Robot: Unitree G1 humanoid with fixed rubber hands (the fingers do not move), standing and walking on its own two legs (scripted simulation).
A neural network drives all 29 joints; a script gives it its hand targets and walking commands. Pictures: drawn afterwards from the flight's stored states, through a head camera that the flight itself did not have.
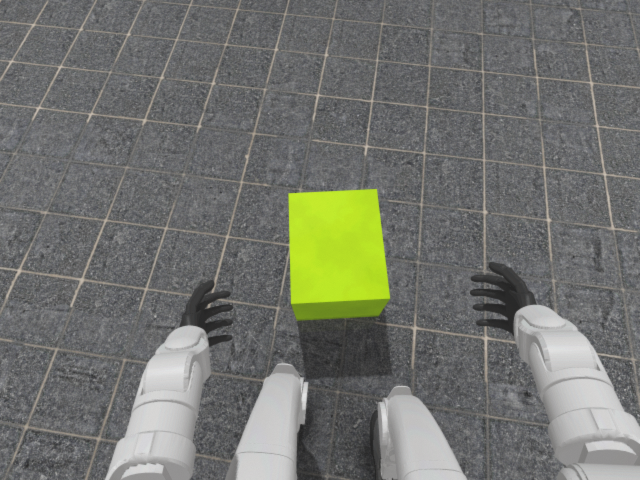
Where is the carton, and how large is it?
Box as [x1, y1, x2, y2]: [288, 189, 389, 320]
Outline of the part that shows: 376,189 288,193 291,304 297,320 374,316 379,314 389,299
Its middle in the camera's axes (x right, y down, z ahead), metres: +0.04 +0.05 +1.07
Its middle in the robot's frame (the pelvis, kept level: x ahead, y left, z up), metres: +0.57 +0.04 -0.58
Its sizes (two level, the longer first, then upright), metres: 0.298 0.236 0.215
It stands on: the floor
